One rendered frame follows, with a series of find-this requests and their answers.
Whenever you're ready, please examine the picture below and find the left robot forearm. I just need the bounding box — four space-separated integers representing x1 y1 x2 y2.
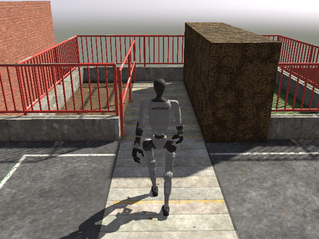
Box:
133 121 143 148

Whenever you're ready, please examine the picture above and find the right robot hand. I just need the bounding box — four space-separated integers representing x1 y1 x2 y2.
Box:
172 134 183 144

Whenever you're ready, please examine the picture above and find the left robot hand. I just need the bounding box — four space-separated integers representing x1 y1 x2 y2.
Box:
132 148 144 163

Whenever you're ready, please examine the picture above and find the right robot forearm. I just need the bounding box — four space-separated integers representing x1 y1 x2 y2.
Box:
176 120 183 136

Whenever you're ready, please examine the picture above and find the left robot upper arm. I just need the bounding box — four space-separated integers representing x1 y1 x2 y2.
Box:
138 100 149 128

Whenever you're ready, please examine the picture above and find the robot torso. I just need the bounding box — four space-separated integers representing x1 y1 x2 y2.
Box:
148 99 171 149

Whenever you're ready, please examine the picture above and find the robot left thigh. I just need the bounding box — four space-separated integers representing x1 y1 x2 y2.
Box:
143 138 156 169

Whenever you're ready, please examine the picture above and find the right robot upper arm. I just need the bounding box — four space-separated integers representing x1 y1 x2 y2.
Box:
170 100 182 126

